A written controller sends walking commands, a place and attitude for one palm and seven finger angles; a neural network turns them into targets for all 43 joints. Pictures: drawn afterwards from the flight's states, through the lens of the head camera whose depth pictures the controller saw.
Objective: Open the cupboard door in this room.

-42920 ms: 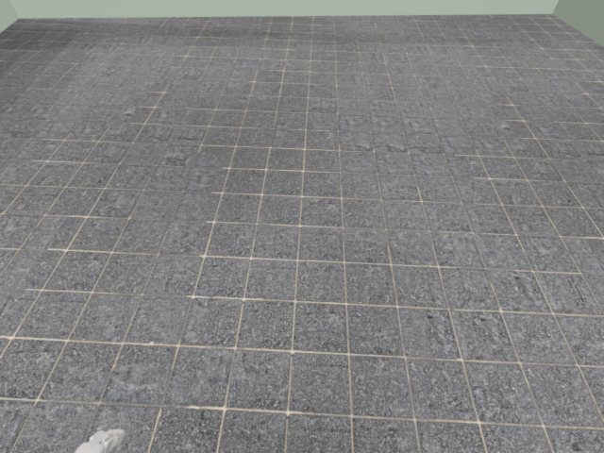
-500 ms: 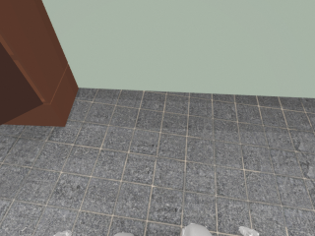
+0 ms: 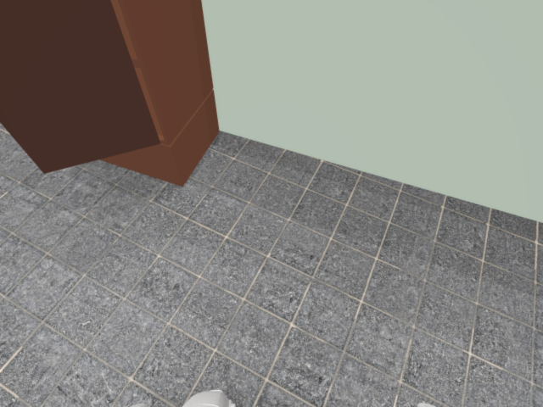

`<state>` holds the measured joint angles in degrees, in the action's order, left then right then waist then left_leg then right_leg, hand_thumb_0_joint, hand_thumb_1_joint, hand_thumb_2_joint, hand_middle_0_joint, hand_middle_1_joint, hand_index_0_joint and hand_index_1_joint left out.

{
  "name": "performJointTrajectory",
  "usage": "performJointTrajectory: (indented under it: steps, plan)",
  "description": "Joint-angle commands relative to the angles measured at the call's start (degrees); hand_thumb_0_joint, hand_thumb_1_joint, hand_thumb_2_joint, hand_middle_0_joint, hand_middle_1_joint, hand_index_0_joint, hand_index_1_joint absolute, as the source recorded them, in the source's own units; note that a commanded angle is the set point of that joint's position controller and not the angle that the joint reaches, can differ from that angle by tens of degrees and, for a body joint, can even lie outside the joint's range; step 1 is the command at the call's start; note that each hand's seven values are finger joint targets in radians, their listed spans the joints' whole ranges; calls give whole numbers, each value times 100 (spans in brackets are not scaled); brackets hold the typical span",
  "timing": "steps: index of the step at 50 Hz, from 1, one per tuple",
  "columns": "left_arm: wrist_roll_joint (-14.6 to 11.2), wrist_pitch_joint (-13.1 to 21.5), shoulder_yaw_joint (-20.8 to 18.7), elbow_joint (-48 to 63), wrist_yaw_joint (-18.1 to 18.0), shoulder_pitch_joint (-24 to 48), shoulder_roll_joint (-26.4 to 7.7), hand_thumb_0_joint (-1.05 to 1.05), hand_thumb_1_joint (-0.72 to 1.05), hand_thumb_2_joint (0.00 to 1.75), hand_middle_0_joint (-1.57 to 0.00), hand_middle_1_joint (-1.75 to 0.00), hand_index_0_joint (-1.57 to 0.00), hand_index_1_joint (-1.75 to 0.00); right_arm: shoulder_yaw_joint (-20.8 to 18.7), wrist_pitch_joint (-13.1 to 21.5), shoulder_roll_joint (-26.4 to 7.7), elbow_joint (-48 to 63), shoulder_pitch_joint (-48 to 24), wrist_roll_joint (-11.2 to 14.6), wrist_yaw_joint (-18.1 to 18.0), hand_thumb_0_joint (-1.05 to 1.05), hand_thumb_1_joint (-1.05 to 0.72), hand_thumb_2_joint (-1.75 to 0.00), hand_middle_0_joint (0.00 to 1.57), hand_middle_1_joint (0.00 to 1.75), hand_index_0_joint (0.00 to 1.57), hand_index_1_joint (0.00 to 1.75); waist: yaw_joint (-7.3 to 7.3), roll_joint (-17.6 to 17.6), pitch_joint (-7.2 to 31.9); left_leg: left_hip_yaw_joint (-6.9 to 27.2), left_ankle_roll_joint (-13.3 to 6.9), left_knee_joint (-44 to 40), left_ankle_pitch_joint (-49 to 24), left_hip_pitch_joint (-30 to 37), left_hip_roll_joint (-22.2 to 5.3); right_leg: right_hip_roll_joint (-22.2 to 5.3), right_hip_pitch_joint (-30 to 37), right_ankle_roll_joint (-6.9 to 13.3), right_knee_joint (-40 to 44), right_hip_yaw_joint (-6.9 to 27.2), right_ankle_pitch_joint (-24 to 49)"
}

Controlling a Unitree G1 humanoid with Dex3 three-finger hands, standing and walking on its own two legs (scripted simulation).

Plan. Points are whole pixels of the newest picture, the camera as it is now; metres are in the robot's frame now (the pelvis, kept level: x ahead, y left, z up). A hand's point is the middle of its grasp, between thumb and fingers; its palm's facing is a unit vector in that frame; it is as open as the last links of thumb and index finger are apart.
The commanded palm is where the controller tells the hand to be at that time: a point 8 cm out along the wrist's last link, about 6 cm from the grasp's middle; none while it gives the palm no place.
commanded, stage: turn to face it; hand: left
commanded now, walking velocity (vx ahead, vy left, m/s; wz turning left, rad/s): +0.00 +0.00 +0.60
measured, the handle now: out of the picture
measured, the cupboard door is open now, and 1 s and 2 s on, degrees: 43 43 43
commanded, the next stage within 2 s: take the last steps up to it in 0.62 s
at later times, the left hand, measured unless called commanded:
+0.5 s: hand out of the picture +0.06 +0.18 -0.14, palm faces +0.27 -0.91 -0.30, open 7.4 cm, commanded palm none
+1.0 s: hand out of the picture +0.00 +0.19 -0.16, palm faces +0.47 -0.86 -0.20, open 7.4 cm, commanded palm none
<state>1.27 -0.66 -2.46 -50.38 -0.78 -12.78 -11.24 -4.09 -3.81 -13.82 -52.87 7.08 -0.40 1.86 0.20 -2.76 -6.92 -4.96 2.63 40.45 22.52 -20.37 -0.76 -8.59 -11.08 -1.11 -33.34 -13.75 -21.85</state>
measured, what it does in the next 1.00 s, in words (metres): steps on the spot, turning left: left foot, then right foot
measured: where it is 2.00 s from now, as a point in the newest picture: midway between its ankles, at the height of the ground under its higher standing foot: (211, 363)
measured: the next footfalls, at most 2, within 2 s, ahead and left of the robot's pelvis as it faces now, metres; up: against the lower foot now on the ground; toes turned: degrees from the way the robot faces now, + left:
left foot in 0.04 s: +0.05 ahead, +0.12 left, +0.00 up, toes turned +6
right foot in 0.40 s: +0.08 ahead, -0.15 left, +0.00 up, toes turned +10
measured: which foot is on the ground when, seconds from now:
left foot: up 0.00-0.02, down 0.04-0.40, up 0.42-0.74, down 0.76-1.00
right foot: down 0.00-0.04, up 0.06-0.38, down 0.40-0.78, up 0.80-1.00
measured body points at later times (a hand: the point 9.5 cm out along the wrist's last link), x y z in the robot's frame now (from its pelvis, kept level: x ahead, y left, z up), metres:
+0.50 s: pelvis +0.02 -0.05 +0.00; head +0.07 -0.06 +0.45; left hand +0.05 +0.23 -0.12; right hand +0.17 -0.28 -0.16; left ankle -0.02 +0.09 -0.67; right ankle +0.04 -0.16 -0.73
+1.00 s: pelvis +0.04 -0.02 +0.01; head +0.06 +0.01 +0.46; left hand -0.02 +0.23 -0.14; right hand +0.20 -0.20 -0.13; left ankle -0.01 +0.06 -0.73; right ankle +0.09 -0.16 -0.66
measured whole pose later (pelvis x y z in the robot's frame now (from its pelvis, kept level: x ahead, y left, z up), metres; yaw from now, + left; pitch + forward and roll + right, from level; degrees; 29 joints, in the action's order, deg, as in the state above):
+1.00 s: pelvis +0.04 -0.02 +0.01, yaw +25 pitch +0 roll -1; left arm 1.2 -1.9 -3.9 -56.3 1.0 -12.5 -12.8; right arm -1.4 0.9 -10.0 -55.9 12.7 -1.1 -0.6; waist -1.1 -1.1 -3.2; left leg -0.8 -3.0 24.6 14.0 -10.7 1.5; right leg -5.1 -26.3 -2.2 -58.7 -2.7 -23.2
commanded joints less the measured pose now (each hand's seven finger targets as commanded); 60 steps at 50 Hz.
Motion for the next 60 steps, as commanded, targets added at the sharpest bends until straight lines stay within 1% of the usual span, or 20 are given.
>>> performJointTrajectory:
  steps: [1,2,3,8,17,18,20,21,26,35,37,39,40,45,51,56,57,58,59,60]
  plan:
    - [-97,63,-349,479,0,-80,-987,0,90,90,-20,-30,-20,-30,-279,311,-1242,289,877,-101,-67,0,-90,-90,20,30,20,30,464,1308,1649,1748,-767,-1719,-3309,2345,-1283,-324,-1199,-231,-2071,187,1015]
    - [-94,23,-204,730,-9,337,-675,0,90,90,-20,-30,-20,-30,-385,283,-1671,200,1318,-69,-143,0,-90,-90,20,30,20,30,659,2183,1697,3097,-1594,-1720,-5761,2609,-2332,217,-2294,-412,-3067,696,-1769]
    - [-45,-48,-218,783,-49,520,-874,0,90,90,-20,-30,-20,-30,-343,245,-1615,126,1379,-68,-178,0,-90,-90,20,30,20,30,628,1395,1679,2720,-1805,-1595,-5299,2445,-2421,96,-2323,-290,-3408,1250,-1680]
    - [-38,-141,-272,406,26,371,-780,0,90,90,-20,-30,-20,-30,-169,303,-1073,444,263,-110,-292,0,-90,-90,20,30,20,30,80,1160,874,1815,-1173,-1969,-3207,1038,-1276,217,-1949,-374,-3145,1366,-315]
    - [-70,-51,-234,389,35,-7,-716,0,90,90,-20,-30,-20,-30,-258,209,-1150,530,-11,-109,-232,0,-90,-90,20,30,20,30,-132,1282,941,2131,-995,-1578,-2231,183,-914,800,-178,-306,-266,1010,247]
    - [-72,4,-274,325,15,-311,-810,0,90,90,-20,-30,-20,-30,-254,205,-1062,567,-91,-74,-225,0,-90,-90,20,30,20,30,-296,924,1079,2040,-800,-1188,-1994,-115,-693,721,478,-285,581,1060,803]
    - [70,119,-427,315,-69,-572,-1717,0,90,90,-20,-30,-20,-30,-164,226,-389,760,-89,-3,-177,0,-90,-90,20,30,20,30,-447,-1765,1074,647,-35,1217,1166,-1574,624,-1724,1233,588,1806,3588,1552]
    - [17,113,-356,333,-91,-514,-1643,0,90,90,-20,-30,-20,-30,-194,192,-683,739,-147,-40,-166,0,-90,-90,20,30,20,30,-419,-1363,986,984,-111,2343,1388,-1362,283,-2014,472,990,1753,3518,1938]
    - [-2,143,-193,441,-103,175,-979,0,90,90,-20,-30,-20,-30,-123,69,-392,349,57,-40,-69,0,-90,-90,20,30,20,30,42,-1024,668,633,61,2644,181,-1102,15,-835,228,707,1337,1524,3096]
    - [24,157,-313,-82,-97,-514,-1190,0,90,90,-20,-30,-20,-30,58,241,-153,186,-57,4,-132,0,-90,-90,20,30,20,30,-166,-866,915,70,-51,-692,-172,192,181,-955,842,689,586,1279,4210]
    - [-80,136,-278,-82,-62,-319,-1054,0,90,90,-20,-30,-20,-30,22,333,-434,-16,446,-34,-156,0,-90,-90,20,30,20,30,136,-205,1119,256,-212,-1806,-1582,1505,-61,-676,51,244,-104,916,3146]
    - [-85,70,-125,201,-11,-9,-536,0,90,90,-20,-30,-20,-30,-169,329,-1258,-93,1013,-122,-218,0,-90,-90,20,30,20,30,410,2049,1263,2630,-1439,-2102,-3322,2281,-2036,339,-1808,-213,-2062,658,-1539]
    - [-38,20,-159,295,-8,224,-660,0,90,90,-20,-30,-20,-30,-144,274,-1266,-120,1042,-152,-248,0,-90,-90,20,30,20,30,438,1610,1018,2572,-1755,-2267,-2102,1892,-2148,308,-2009,-117,-2656,1017,-1624]
    - [21,51,-211,-96,191,198,-568,0,90,90,-20,-30,-20,-30,27,504,-715,-43,713,-99,-333,0,-90,-90,20,30,20,30,51,1126,628,1870,-1323,-2582,-1351,1472,-1215,274,-2256,-102,-3060,1173,-171]
    - [6,101,-154,10,215,577,-423,0,90,90,-20,-30,-20,-30,4,557,-673,-236,1083,-101,-291,0,-90,-90,20,30,20,30,116,1002,462,1711,-1422,-2722,-1031,1298,-1094,338,-1838,-135,-1601,941,-48]
    - [9,174,-225,-240,215,-208,-487,0,90,90,-20,-30,-20,-30,-14,505,-692,-239,786,-89,-254,0,-90,-90,20,30,20,30,-360,666,489,1539,-1159,-1981,-128,-31,-749,642,412,-101,165,691,447]
    - [32,219,-309,-404,178,-747,-701,0,90,90,-20,-30,-20,-30,-4,520,-543,-210,696,-51,-233,0,-90,-90,20,30,20,30,-633,116,590,1203,-892,-1217,323,-840,-334,357,1466,-33,721,1082,332]
    - [99,286,-411,-558,107,-1365,-1257,0,90,90,-20,-30,-20,-30,53,549,-178,-109,755,15,-190,0,-90,-90,20,30,20,30,-885,-1451,815,390,-515,499,901,-1847,340,-1173,2321,358,1636,2852,-855]
    - [28,252,-433,-544,45,-1499,-1537,0,90,90,-20,-30,-20,-30,11,485,-371,84,535,-63,-154,0,-90,-90,20,30,20,30,-874,-1835,612,557,-371,1852,1297,-2205,273,-2298,1713,847,2608,4484,-1834]
    - [-20,227,-405,-425,15,-1070,-1367,0,90,90,-20,-30,-20,-30,-47,433,-492,85,386,-137,-125,0,-90,-90,20,30,20,30,-665,-1054,79,886,-352,2403,725,-2262,-57,-2253,893,1006,2822,4275,-2345]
